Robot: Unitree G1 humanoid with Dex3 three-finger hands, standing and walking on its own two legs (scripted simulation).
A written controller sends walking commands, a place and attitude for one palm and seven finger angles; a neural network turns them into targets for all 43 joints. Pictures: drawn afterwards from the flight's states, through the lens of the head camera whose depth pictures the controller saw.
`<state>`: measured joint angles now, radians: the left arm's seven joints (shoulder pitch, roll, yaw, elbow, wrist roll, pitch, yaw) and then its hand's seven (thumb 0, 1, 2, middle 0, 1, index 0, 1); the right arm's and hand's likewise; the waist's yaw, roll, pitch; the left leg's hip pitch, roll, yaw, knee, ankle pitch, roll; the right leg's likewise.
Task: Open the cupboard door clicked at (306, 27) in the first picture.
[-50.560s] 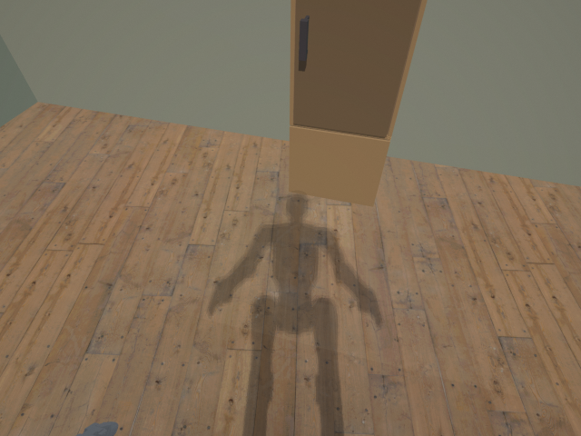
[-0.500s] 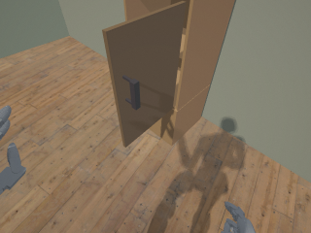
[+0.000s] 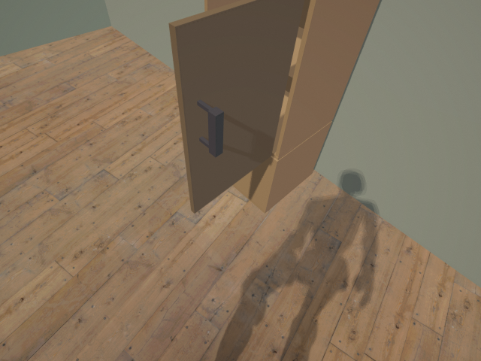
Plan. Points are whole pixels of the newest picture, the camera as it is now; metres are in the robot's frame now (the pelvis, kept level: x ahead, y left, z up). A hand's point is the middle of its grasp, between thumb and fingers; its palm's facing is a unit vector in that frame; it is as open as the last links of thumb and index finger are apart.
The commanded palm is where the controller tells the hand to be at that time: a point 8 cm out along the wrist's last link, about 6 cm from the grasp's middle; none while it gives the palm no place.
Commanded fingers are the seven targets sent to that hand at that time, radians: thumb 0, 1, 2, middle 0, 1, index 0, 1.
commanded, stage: let the arm hang, fingers relaxed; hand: left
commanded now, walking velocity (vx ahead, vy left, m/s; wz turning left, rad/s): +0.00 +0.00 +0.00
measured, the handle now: (209, 128) +0.60 +0.11 +0.01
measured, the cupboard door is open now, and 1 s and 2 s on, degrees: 91 91 91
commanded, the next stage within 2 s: look to check the result in 0.68 s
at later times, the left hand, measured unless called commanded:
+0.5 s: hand out of the picture +0.01 +0.17 -0.17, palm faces +0.01 -0.98 -0.18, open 7.4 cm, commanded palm none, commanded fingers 0.00 0.90 0.90 -0.20 -0.30 -0.20 -0.30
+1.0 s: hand out of the picture +0.01 +0.17 -0.17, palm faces +0.01 -0.98 -0.21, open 7.4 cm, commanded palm none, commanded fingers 0.00 0.90 0.90 -0.20 -0.30 -0.20 -0.30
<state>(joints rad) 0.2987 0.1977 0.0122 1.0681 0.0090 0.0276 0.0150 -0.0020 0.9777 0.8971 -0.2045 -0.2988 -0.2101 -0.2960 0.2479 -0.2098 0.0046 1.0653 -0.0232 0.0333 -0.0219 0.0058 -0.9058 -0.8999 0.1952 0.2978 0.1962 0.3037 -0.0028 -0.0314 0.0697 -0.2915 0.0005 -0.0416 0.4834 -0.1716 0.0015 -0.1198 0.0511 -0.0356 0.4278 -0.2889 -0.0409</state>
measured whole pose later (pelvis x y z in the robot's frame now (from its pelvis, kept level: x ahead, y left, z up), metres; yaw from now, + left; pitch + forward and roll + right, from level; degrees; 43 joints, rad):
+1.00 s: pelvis +0.02 +0.00 +0.00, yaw -1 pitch -1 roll +0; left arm 0.30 0.15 0.01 1.15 0.01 -0.01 0.03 0.00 0.91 0.90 -0.20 -0.30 -0.20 -0.30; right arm 0.25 -0.16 -0.01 1.14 -0.02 0.01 -0.03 0.00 -0.91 -0.90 0.20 0.30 0.20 0.30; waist -0.01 0.01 0.05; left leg -0.22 -0.01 -0.01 0.42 -0.18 0.00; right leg -0.07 0.04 0.00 0.39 -0.30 -0.04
